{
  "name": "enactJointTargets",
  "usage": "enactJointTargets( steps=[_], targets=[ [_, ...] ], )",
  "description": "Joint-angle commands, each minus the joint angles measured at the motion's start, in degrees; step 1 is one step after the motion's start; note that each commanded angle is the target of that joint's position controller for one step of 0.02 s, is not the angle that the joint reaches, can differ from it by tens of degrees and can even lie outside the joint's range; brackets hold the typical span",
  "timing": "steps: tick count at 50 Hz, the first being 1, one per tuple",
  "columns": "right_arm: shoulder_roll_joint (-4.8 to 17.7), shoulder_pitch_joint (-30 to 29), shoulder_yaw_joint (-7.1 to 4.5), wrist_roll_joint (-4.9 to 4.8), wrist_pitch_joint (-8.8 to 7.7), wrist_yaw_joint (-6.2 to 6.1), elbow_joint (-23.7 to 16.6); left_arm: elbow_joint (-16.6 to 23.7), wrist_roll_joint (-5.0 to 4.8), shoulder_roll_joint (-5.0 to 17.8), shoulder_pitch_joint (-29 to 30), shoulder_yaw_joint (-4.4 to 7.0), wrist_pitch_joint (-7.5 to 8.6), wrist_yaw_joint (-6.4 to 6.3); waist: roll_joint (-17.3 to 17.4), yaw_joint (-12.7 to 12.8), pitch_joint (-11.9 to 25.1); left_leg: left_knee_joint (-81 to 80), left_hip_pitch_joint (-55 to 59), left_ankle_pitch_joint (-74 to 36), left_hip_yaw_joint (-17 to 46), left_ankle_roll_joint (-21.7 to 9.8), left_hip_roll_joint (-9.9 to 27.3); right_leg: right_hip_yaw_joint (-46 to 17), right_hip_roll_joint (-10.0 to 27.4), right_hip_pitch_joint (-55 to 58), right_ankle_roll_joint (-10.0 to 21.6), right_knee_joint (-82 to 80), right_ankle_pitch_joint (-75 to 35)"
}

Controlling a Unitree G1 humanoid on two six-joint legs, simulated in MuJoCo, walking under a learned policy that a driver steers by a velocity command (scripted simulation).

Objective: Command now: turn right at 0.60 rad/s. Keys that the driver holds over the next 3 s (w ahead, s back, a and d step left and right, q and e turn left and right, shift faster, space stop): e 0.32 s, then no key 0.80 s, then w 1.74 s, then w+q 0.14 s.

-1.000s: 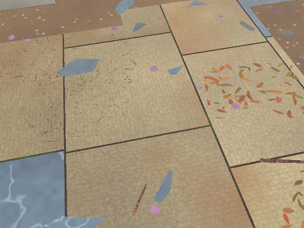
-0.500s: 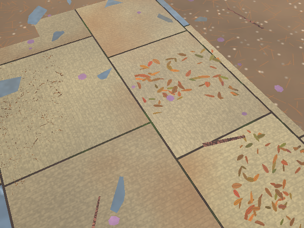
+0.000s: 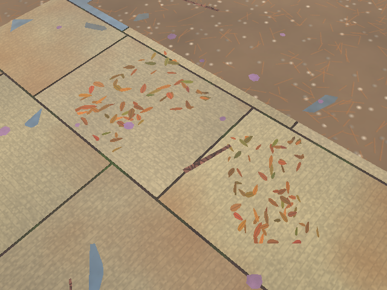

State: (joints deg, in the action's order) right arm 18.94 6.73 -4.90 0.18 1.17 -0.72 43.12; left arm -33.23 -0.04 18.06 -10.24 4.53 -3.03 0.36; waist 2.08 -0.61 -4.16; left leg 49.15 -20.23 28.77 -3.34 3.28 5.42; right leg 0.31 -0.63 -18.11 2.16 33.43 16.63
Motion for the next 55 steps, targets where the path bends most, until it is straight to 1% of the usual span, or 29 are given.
enactJointTargets(
  steps=[1, 2, 3, 6, 10, 13, 16, 18, 20, 21, 22, 23, 24, 25, 26, 27, 28, 30, 32, 34, 36, 37, 38, 39, 40, 41, 44, 50, 55],
  targets=[
    [6.15, -4.7, -1.41, -0.46, -0.92, -0.69, -6.4, 3.08, 0.84, 11.45, -3.85, 3.07, 3.2, -0.13, -10.63, 2.94, 9.28, 20.31, -17.81, 4.0, 6.83, -0.3, -2.68, -22.78, 17.81, 15.92, 14.55, -13.28, -31.12],
    [6.24, -3.53, -1.63, -0.14, -0.8, -1.09, -5.27, 3.14, -0.11, 10.14, -1.4, 2.74, 3.21, -0.47, -8.16, 1.79, 8.42, 18.23, -17.66, -0.21, 7.3, -0.34, -2.04, -20.34, 15.05, 15.06, 11.75, -13.25, -26.4],
    [6.7, -2.88, -1.83, 0.27, -0.67, -1.28, -5.11, 3.36, -0.73, 9.46, 0.5, 2.28, 2.97, -0.84, -8.91, 0.9, 7.79, 17.0, -16.48, -3.33, 7.35, 0.05, -2.21, -19.2, 13.77, 13.38, 10.77, -13.37, -26.48],
    [5.38, -0.86, -1.58, -0.11, -0.76, -0.87, -4.42, 3.8, -0.13, 9.0, 1.16, 1.78, 2.61, -1.65, -9.62, -0.03, 9.49, 14.61, -12.81, -8.31, 6.8, 1.22, -4.3, -18.05, 11.59, 11.88, 10.91, -13.79, -26.55],
    [4.09, -2.92, -0.98, -0.11, -0.85, -0.83, -5.2, 3.46, -0.31, 9.93, 0.28, 2.15, 2.21, -2.14, -9.95, 1.25, 8.74, 3.32, -11.44, -9.06, 7.76, 2.06, -5.47, -21.02, 10.8, 11.99, 10.99, -13.44, -19.43],
    [4.06, -3.54, -0.88, -0.28, -1.23, -0.43, -5.59, 3.58, -0.2, 10.55, 0.7, 2.4, 1.81, -2.0, -10.6, 1.82, 7.95, -2.63, -8.08, -8.11, 8.38, 1.78, -6.42, -24.23, 10.33, 9.27, 11.16, -13.03, -14.39],
    [4.39, -3.16, -1.01, -0.61, -1.89, 0.12, -5.95, 3.74, -0.32, 10.71, 1.54, 2.5, 1.4, -1.54, -11.08, 1.94, 8.04, -7.39, -4.61, -7.0, 8.66, 1.03, -7.48, -27.84, 9.86, 8.07, 11.05, -11.85, -15.3],
    [4.51, -1.54, -1.02, -0.74, -2.32, 0.64, -5.7, 3.79, -0.42, 10.01, 2.43, 2.19, 1.14, -1.36, -11.42, 1.71, 9.33, -11.13, -2.02, -7.47, 8.09, 0.32, -7.23, -28.88, 9.89, 9.13, 10.55, -9.97, -18.78],
    [3.75, 0.93, -0.9, -0.53, -2.8, 1.21, -5.17, 3.7, -0.89, 8.94, 3.75, 1.66, 0.81, -1.47, -11.02, -0.01, 10.13, -20.67, 4.07, -13.95, 6.83, -0.97, -7.06, -28.39, 8.21, 8.01, 8.63, -7.4, -20.5],
    [3.79, 2.04, -0.9, -0.01, -3.0, 1.3, -4.95, 3.31, -1.07, 7.89, 3.15, 1.26, 0.76, -1.63, -9.82, -0.7, 10.08, -26.99, 8.88, -21.42, 7.21, -2.2, -5.64, -27.29, 6.48, 5.78, 6.32, -6.16, -16.76],
    [6.6, 2.32, -1.22, 1.12, -3.01, 1.05, -5.7, 2.9, -0.23, 5.37, 0.44, 0.46, 0.97, -1.68, -2.72, 0.73, 11.05, -29.75, 14.09, -27.95, 15.09, -5.13, 2.79, -22.81, 2.58, 1.61, 2.68, -0.03, -5.8],
    [10.36, -0.1, -1.66, 2.03, -2.57, 0.87, -5.78, 3.13, -0.21, 4.84, -2.14, 0.43, 1.38, -1.78, 10.4, 4.2, 7.82, -31.13, 13.63, -36.93, 25.86, -13.37, 11.2, -12.53, -6.52, -6.41, -1.01, 7.38, 11.87],
    [7.24, 0.02, -0.99, 2.21, -2.84, 0.76, -6.31, 2.84, 0.56, 8.76, -0.58, 1.55, 1.75, -2.17, 10.97, 1.58, 7.57, -32.45, 10.16, -35.65, 31.57, -20.14, 16.42, -11.31, -4.82, -7.54, -4.05, 18.51, 20.65],
    [6.52, -0.62, -0.63, 1.53, -2.97, 0.53, -6.46, 2.13, -0.08, 11.14, -0.26, 2.61, 1.75, -2.25, 7.83, 1.34, 6.35, -32.22, 9.79, -33.38, 29.22, -20.24, 14.96, -11.53, -4.08, -8.92, -5.11, 25.9, 18.9],
    [6.14, -1.6, -0.5, 0.79, -2.91, 0.24, -6.33, 0.97, -0.3, 10.27, -0.63, 2.72, 1.42, -2.36, 5.67, 1.83, 5.84, -31.51, 10.15, -30.64, 25.35, -17.97, 11.92, -11.59, -3.78, -9.74, -6.05, 28.77, 16.31],
    [5.28, -2.27, -0.16, 0.02, -2.94, 0.1, -6.27, 0.35, -0.2, 8.81, -0.97, 2.47, 0.99, -2.48, 5.31, 1.78, 5.15, -30.85, 11.04, -29.97, 22.68, -16.34, 10.04, -12.04, -3.43, -10.77, -6.91, 29.51, 14.05],
    [4.2, -2.33, 0.38, -0.18, -2.91, -0.02, -6.02, -0.21, -0.29, 6.86, -1.14, 1.91, 0.71, -2.43, 5.07, 1.71, 5.08, -30.22, 11.45, -32.17, 20.4, -15.73, 8.69, -12.05, -3.12, -10.18, -7.54, 28.64, 12.36],
    [3.35, -1.85, 0.76, 0.06, -2.4, -0.01, -5.42, -0.32, -0.44, 3.73, -0.45, 0.73, 0.73, -2.14, 6.34, 1.4, 5.73, -29.54, 12.49, -34.95, 15.93, -14.96, 5.82, -8.42, -1.94, -7.09, -8.33, 20.66, 10.72],
    [3.99, -1.01, 0.6, 0.12, -1.72, 0.03, -5.02, -0.07, -0.31, 1.48, 1.59, -0.39, 1.06, -1.84, 8.35, -0.11, 7.0, -28.29, 13.41, -37.63, 13.95, -14.59, 4.65, -4.55, 0.0, -2.02, -8.5, 9.68, 10.58],
    [5.36, 1.25, 0.34, -0.17, -1.05, 0.09, -4.32, -0.94, -0.84, 2.44, 1.15, -0.17, 1.25, -1.71, 8.85, -0.97, 7.91, -26.89, 14.5, -39.23, 15.0, -14.95, 5.2, -2.7, -0.26, 2.03, -8.14, 0.17, 6.23],
    [4.6, 2.12, 0.88, -0.97, -1.08, 0.27, -3.62, -2.9, -0.46, 2.97, -1.72, -0.04, 1.36, -1.6, 7.14, 0.7, 7.61, -25.85, 12.28, -37.95, 14.52, -12.65, 4.32, -2.05, -0.54, 9.72, -6.19, -14.91, -7.44],
    [3.93, 4.05, 1.27, -0.67, -1.83, 0.51, -3.08, -2.57, 0.14, 4.98, -1.55, 0.14, 1.37, -1.85, 4.58, 0.05, 8.34, -25.95, 9.13, -34.31, 14.37, -9.63, 3.81, -5.74, 2.12, 14.93, -4.5, -15.39, -13.85],
    [3.13, 4.9, 1.73, 0.84, -2.87, 1.09, -3.42, -2.05, 0.65, 8.8, -1.92, 0.77, 1.24, -2.39, -2.76, -1.68, 10.09, -23.37, 5.92, -28.99, 10.87, -6.46, 0.99, -10.24, 7.28, 18.79, -2.19, -10.62, -26.86],
    [1.3, 5.31, 2.15, 1.03, -3.36, 1.25, -3.0, -3.31, 0.99, 7.52, -0.63, 0.6, 1.23, -1.96, -9.69, -2.92, 10.48, -24.84, 8.86, -19.17, 6.32, -3.44, -2.78, -9.85, 6.88, 13.22, 0.74, -8.63, -18.55],
    [3.03, 2.22, 2.06, 1.32, -3.33, 1.18, -2.65, -2.46, 0.99, 4.55, 0.49, -0.01, 1.48, -1.36, -7.15, -0.63, 8.31, -23.54, 9.46, -18.25, 5.59, -1.71, -3.4, -9.56, 5.45, 10.73, 1.06, -9.59, -12.5],
    [2.98, 0.8, 1.96, 1.08, -3.18, 1.11, -2.69, -3.15, 1.35, 3.4, 0.08, -0.41, 1.75, -1.27, -6.11, -0.18, 7.26, -23.07, 9.39, -18.83, 5.33, -1.49, -3.51, -9.54, 5.07, 9.26, 0.41, -10.27, -9.63],
    [2.46, 1.51, 2.09, 0.53, -2.21, 0.45, -2.06, -4.17, 1.06, 3.72, -0.84, -0.66, 2.75, -1.41, -6.2, -0.37, 4.09, -22.73, 8.83, -21.45, 5.7, -2.0, -3.22, -9.06, 4.13, 6.54, -0.71, -10.16, -10.2],
    [2.36, 2.84, 2.03, 0.36, -1.82, -0.28, 0.48, -5.58, 0.88, 2.73, -1.61, -1.26, 3.28, -1.67, -4.35, -0.34, 2.96, -22.9, 9.42, -21.51, 5.73, -1.22, -3.19, -8.93, 3.48, 5.26, -0.73, -10.13, -8.99],
    [2.69, 3.62, 1.92, 0.22, -1.69, -0.78, 2.67, -7.17, 0.74, 2.25, -2.11, -1.47, 3.62, -1.65, -3.09, -0.3, 3.42, -23.05, 10.0, -22.49, 5.84, -0.78, -3.01, -8.34, 2.93, 5.82, -0.69, -9.82, -10.28]
  ],
)
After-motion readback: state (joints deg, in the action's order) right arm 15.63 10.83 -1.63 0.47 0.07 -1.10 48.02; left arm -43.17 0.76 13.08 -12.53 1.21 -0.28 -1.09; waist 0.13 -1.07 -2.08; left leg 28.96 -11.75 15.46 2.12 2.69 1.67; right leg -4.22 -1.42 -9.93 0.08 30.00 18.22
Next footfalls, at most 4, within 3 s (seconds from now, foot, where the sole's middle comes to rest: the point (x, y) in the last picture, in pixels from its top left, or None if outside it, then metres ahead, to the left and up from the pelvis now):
0.44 left None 0.09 0.12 -0.77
0.74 right None -0.01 -0.13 -0.77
1.80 right None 0.38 -0.23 -0.77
2.34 left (231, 206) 0.73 -0.08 -0.77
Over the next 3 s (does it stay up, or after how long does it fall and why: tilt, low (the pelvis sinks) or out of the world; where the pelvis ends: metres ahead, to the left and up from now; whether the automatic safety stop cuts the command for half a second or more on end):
stays up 0.88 -0.26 0.00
